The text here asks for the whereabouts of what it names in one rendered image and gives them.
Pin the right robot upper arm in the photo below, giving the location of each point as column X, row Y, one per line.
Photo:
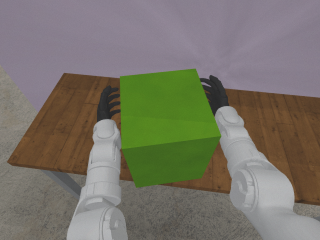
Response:
column 266, row 198

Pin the left robot hand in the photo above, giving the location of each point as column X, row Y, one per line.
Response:
column 103, row 109

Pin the left robot forearm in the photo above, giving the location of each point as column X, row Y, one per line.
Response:
column 102, row 186

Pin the right robot forearm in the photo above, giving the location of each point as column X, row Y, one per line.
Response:
column 238, row 148

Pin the table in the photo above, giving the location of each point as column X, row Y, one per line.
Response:
column 284, row 127

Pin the carton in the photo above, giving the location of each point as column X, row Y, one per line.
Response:
column 168, row 130

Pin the left robot upper arm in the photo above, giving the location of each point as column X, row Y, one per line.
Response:
column 106, row 223

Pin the right robot hand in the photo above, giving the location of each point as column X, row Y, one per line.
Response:
column 217, row 92

